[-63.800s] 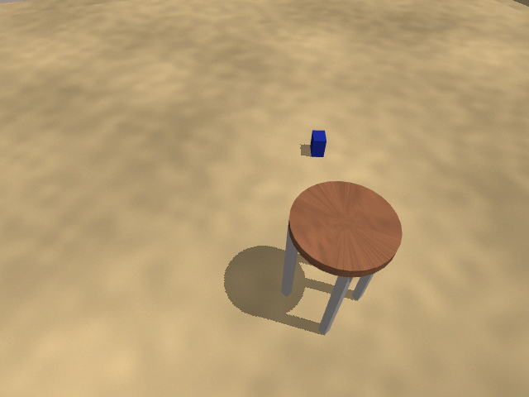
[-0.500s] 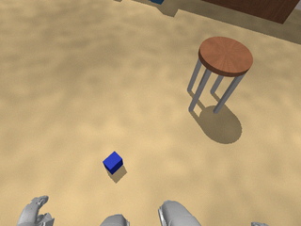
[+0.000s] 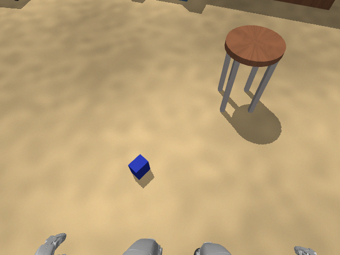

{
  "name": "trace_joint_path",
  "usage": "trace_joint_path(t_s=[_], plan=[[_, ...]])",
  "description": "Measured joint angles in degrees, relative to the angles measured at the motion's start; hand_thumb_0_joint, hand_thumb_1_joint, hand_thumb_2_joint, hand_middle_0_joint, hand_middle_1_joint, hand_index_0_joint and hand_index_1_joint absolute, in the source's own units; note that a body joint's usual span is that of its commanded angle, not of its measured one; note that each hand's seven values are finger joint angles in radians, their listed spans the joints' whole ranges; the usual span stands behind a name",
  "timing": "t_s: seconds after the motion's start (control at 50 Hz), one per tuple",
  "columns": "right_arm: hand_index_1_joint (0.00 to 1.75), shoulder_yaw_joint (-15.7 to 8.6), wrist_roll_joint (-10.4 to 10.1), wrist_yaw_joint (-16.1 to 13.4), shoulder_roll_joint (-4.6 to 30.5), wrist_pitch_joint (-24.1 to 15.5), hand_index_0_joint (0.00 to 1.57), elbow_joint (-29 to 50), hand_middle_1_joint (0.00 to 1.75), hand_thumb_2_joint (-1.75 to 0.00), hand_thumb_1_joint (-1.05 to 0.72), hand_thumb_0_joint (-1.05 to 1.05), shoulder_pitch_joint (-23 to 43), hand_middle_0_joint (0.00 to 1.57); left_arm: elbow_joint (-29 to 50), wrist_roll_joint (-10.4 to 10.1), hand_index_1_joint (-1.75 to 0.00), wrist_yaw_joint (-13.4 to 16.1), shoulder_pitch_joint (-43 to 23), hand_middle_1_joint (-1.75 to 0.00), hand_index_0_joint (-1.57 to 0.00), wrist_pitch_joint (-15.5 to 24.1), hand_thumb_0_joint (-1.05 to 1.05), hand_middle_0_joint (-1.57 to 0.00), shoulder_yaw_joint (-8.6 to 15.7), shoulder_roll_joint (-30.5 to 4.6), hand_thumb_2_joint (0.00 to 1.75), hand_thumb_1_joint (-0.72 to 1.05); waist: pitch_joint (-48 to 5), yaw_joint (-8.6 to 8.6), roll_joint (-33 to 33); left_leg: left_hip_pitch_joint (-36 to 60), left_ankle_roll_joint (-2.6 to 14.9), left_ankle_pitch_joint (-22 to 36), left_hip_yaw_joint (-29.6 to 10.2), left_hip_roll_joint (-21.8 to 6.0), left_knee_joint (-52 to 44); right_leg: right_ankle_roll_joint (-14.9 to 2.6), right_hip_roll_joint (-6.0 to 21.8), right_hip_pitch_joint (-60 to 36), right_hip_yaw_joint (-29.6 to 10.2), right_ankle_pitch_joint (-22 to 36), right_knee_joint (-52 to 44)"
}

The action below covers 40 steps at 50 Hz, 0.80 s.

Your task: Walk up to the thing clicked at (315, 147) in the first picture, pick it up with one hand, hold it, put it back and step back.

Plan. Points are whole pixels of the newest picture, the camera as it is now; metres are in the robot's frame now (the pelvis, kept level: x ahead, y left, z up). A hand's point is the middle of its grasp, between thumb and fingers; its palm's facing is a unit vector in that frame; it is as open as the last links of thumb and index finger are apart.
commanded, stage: step back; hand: left
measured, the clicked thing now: (139, 167) +0.59 +0.21 -0.71
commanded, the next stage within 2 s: none
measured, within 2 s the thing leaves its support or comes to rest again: neither
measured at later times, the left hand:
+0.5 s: hand out of the picture -0.06 +0.25 -0.15, palm faces -0.05 -0.92 -0.40, open 7.4 cm
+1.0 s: hand out of the picture -0.21 +0.24 -0.15, palm faces +0.01 -0.92 -0.38, open 7.4 cm
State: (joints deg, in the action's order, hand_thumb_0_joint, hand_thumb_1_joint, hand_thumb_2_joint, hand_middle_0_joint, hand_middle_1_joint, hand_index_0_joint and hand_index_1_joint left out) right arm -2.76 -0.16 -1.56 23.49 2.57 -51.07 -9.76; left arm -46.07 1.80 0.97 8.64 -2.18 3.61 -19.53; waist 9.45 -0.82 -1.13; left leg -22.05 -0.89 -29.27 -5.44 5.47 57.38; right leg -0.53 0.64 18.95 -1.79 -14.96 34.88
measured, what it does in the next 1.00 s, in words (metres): walks backwards: left foot, then right foot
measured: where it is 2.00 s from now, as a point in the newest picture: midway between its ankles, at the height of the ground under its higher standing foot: outside the picture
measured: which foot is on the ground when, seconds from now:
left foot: up 0.00-0.06, down 0.08-0.48, up 0.50-0.74, down 0.76-1.00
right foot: down 0.00-0.10, up 0.12-0.44, down 0.46-0.78, up 0.80-1.00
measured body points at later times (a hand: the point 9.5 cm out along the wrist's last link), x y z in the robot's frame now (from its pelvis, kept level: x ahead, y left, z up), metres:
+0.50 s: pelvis -0.16 -0.02 -0.01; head -0.10 -0.03 +0.43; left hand -0.06 +0.29 -0.13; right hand -0.03 -0.34 -0.12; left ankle -0.05 +0.11 -0.72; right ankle -0.17 -0.15 -0.73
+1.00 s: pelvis -0.32 -0.03 +0.00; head -0.27 -0.02 +0.44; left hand -0.21 +0.29 -0.12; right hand -0.22 -0.34 -0.11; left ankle -0.26 +0.10 -0.73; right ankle -0.35 -0.16 -0.67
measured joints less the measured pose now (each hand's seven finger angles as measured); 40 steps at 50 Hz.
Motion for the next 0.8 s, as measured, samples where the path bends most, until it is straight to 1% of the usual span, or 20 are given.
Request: trace_joint_path(t_s=[0.04, 0.06, 0.1, 0.12, 0.16, 0.18, 0.22, 0.28, 0.34, 0.38, 0.44, 0.48, 0.5, 0.54, 0.58, 0.62, 0.66, 0.72, 0.76, 0.8], plan=[[0.3, 0.0, 0.3, 0.1, -0.2, -0.2, 0.2, 0.0, 0.3, -0.9, -0.9, 0.01, -0.4, 0.2, 1.4, -0.2, -0.3, 0.2, -1.0, -0.31, -0.21, 0.0, 0.01, -0.21, -0.1, -0.7, 0.9, 0.9, 0.4, 0.28, 0.7, 3.9, 0.58, 1.2, 1.8, -1.8, -9.4, 0.42, 0.6, 1.5, 0.9, 0.3, 1.2], [0.3, -0.1, 0.5, 0.3, -0.3, -0.5, 0.2, 0.0, 0.3, -0.9, -0.9, 0.01, -0.6, 0.2, 1.9, -0.4, -0.3, 0.1, -1.6, -0.31, -0.21, -0.1, 0.01, -0.21, -0.2, -1.2, 0.9, 0.9, 0.5, 0.52, 1.1, 6.2, 0.93, 4.1, 2.7, -2.6, -15.5, 0.69, 0.9, 2.5, 1.3, 0.2, 2.4], [0.3, -0.5, 1.3, 0.4, -1.3, -1.0, 0.2, -0.3, 0.3, -0.9, -0.9, 0.01, -0.2, 0.2, 2.3, -0.8, -0.3, 0.0, -2.9, -0.3, -0.21, -0.6, 0.01, -0.2, -0.2, -2.4, 0.9, 0.9, 1.7, 0.44, 3.4, 8.4, 2.19, 8.9, 4.1, -1.9, -21.1, 0.93, 2.2, 4.2, 0.6, -0.2, 5.3], [0.3, -0.4, 1.6, 0.8, -1.8, -1.0, 0.2, -0.3, 0.3, -0.9, -0.9, 0.01, 0.1, 0.2, 2.0, -1.0, -0.3, 0.0, -3.2, -0.3, -0.2, -0.9, 0.01, -0.2, 0.0, -2.6, 0.9, 0.9, 2.2, 0.12, 4.2, 8.1, 2.52, 9.0, 4.7, -1.7, -20.6, 0.53, 1.6, 4.9, -0.8, -4.0, 7.1], [0.3, -0.1, 1.9, 1.4, -2.2, -1.2, 0.2, 0.1, 0.3, -0.9, -0.9, 0.01, 0.2, 0.2, 0.8, -0.9, -0.3, 0.3, -3.3, -0.3, -0.2, -1.6, 0.01, -0.2, 0.2, -2.5, 0.9, 0.9, 2.0, 1.1, 3.3, 7.0, 2.92, 9.6, 3.9, -3.0, -20.2, 0.08, -2.7, 6.9, -3.9, -12.9, 16.2], [0.3, 0.1, 2.0, 1.4, -2.5, -1.3, 0.2, 0.2, 0.3, -0.9, -0.9, 0.01, 0.3, 0.2, 0.3, -1.1, -0.3, 0.4, -3.2, -0.3, -0.2, -1.8, 0.01, -0.2, 0.2, -2.7, 0.9, 0.9, 1.7, 1.39, 3.2, 6.9, 2.9, 10.5, 3.6, -3.6, -20.9, -0.17, -4.6, 7.9, -5.3, -14.6, 21.5], [0.3, 0.5, 2.0, 1.1, -3.1, -1.4, 0.2, 0.5, 0.3, -0.9, -0.9, 0.01, 0.4, 0.2, -0.2, -1.5, -0.3, 0.3, -2.5, -0.3, -0.2, -1.7, 0.01, -0.2, 0.5, -2.9, 0.9, 0.9, 0.9, 1.24, 3.2, 6.5, 2.72, 12.3, 3.7, -4.5, -22.8, -0.39, -6.9, 8.9, -6.7, -14.6, 29.1], [0.3, 0.5, 1.9, 0.8, -3.2, -1.5, 0.2, 1.5, 0.3, -0.9, -0.9, 0.01, 1.0, 0.2, -0.3, -1.4, -0.3, 0.1, -1.1, -0.3, -0.2, -1.2, 0.01, -0.2, 0.9, -3.2, 0.9, 0.9, 0.5, 0.73, 3.2, 5.4, 2.6, 14.3, 4.2, -5.6, -24.0, 0.65, -7.2, 7.4, -7.0, -14.4, 32.5], [0.3, 0.3, 1.8, 0.6, -3.1, -1.7, 0.2, 3.1, 0.3, -0.9, -0.9, 0.01, 2.1, 0.2, -0.7, -1.2, -0.3, 0.0, 0.1, -0.3, -0.2, -1.2, 0.01, -0.2, 1.1, -3.3, 0.9, 0.9, 0.8, 0.46, 2.9, 3.7, 2.46, 15.6, 4.9, -6.6, -23.5, 1.74, -5.8, 3.9, -6.4, -15.0, 27.9], [0.3, 0.3, 1.8, 0.6, -2.7, -1.8, 0.2, 4.1, 0.3, -0.9, -0.9, 0.01, 2.8, 0.2, -1.1, -1.1, -0.3, -0.2, 0.5, -0.3, -0.2, -1.2, 0.01, -0.2, 1.1, -3.4, 0.9, 0.9, 1.0, 0.26, 2.5, 2.1, 2.03, 16.3, 5.4, -7.3, -22.6, 1.79, -4.3, 1.1, -5.1, -14.7, 21.5], [0.3, 0.3, 1.7, 0.9, -1.9, -1.2, 0.2, 5.0, 0.3, -0.9, -0.9, 0.01, 3.8, 0.2, -1.8, -0.9, -0.3, -0.6, 1.4, -0.3, -0.2, -0.5, 0.01, -0.2, 1.1, -3.2, 0.9, 0.9, 0.9, -0.13, 1.8, -0.8, 0.83, 16.7, 6.0, -8.3, -20.0, 0.94, -2.1, -4.3, -2.6, -9.3, 7.1], [0.3, -0.1, 1.2, 0.9, -0.7, -0.5, 0.2, 4.9, 0.3, -0.9, -0.9, 0.01, 4.4, 0.2, -2.8, -0.3, -0.3, -0.7, 1.6, -0.3, -0.2, 0.0, 0.01, -0.2, 1.1, -2.1, 0.9, 0.9, 1.2, 0.15, -0.9, -2.9, 0.47, 16.6, 4.7, -9.8, -17.3, 0.65, -3.2, -6.1, -0.8, -7.2, 2.3], [0.3, -0.4, 1.0, 0.7, -0.5, -0.1, 0.2, 4.4, 0.3, -0.9, -0.9, 0.01, 4.4, 0.2, -3.0, -0.1, -0.3, -1.0, 1.8, -0.3, -0.2, 0.0, 0.01, -0.2, 0.8, -1.5, 0.9, 0.9, 1.0, 0.54, -1.8, -4.1, 0.75, 12.4, 2.7, -8.8, -15.1, 0.47, -3.4, -5.4, -0.1, -6.9, 3.0], [0.3, -0.7, 0.6, 0.3, -0.6, 0.8, 0.2, 3.3, 0.3, -0.9, -0.9, 0.01, 3.7, 0.2, -2.8, 0.1, -0.3, -1.3, 2.8, -0.3, -0.2, 0.0, 0.01, -0.2, 0.2, -1.0, 0.9, 0.9, 0.2, -0.3, -0.7, -6.5, 0.84, 4.0, -0.1, -4.2, -5.1, -0.01, -1.9, -3.8, -0.9, -6.2, 4.1], [0.3, -0.7, 0.2, 0.3, -0.2, 0.7, 0.2, 2.8, 0.3, -0.9, -0.9, 0.01, 2.5, 0.2, -2.7, 0.1, -0.3, -1.1, 3.1, -0.3, -0.2, -0.2, 0.01, -0.2, -0.1, -0.4, 0.9, 0.9, -0.4, -0.62, -0.2, -7.7, 0.9, 2.8, -1.8, -0.7, 3.9, -0.04, -0.7, -2.9, -1.4, -4.4, 3.0], [0.3, -0.6, 0.0, 0.3, 0.1, 0.3, 0.2, 2.6, 0.3, -0.9, -0.9, 0.01, 1.0, 0.2, -2.3, 0.4, -0.3, -0.8, 2.7, -0.3, -0.21, -0.5, 0.01, -0.21, 0.0, -0.2, 0.9, 0.9, -0.8, -0.48, 0.1, -6.8, 0.69, 2.5, -1.8, 0.7, 7.6, 0.07, 0.2, -1.8, -1.2, -2.9, 2.1], [0.3, -0.5, 0.0, 0.2, 0.2, 0.1, 0.2, 2.2, 0.3, -0.9, -0.9, 0.01, -0.4, 0.2, -1.4, 0.6, -0.3, -0.4, 1.7, -0.31, -0.21, -0.6, 0.01, -0.21, 0.1, -0.4, 0.9, 0.9, -0.8, -0.19, 0.2, -3.7, 0.43, 1.6, -1.0, 0.2, 4.5, 0.3, 0.8, -0.6, -0.6, -1.6, 1.8], [0.3, -0.4, 0.5, 0.2, 0.0, 0.1, 0.2, 1.4, 0.3, -0.9, -0.9, 0.01, -1.9, 0.2, 0.5, 0.6, -0.3, 0.0, -0.2, -0.31, -0.21, -0.3, 0.01, -0.21, 0.0, -1.1, 0.9, 0.9, -0.3, 0.39, 0.4, 2.6, 0.45, 1.0, 1.4, -2.0, -7.4, 0.73, 1.5, 1.8, 1.0, -0.5, 2.9], [0.3, -0.4, 1.0, 0.4, -0.3, -0.3, 0.2, 0.9, 0.3, -0.9, -0.9, 0.01, -2.5, 0.2, 1.6, 0.0, -0.3, 0.0, -1.6, -0.31, -0.21, -0.5, 0.01, -0.21, -0.2, -1.9, 0.9, 0.9, 0.1, 0.95, 0.8, 7.1, 1.07, 6.0, 3.2, -3.3, -17.8, 1.16, 2.1, 4.0, 2.1, -0.5, 5.3], [0.3, -0.5, 1.5, 0.5, -1.8, -0.4, 0.2, -0.1, 0.3, -0.9, -0.9, 0.01, -1.8, 0.2, 1.8, -0.5, -0.3, 0.0, -3.3, -0.3, -0.21, -0.9, 0.01, -0.2, -0.1, -3.1, 0.9, 0.9, 1.8, 0.51, 3.6, 7.3, 1.8, 8.6, 4.6, -1.8, -19.2, 0.87, 3.0, 5.7, 0.3, -1.5, 7.9]])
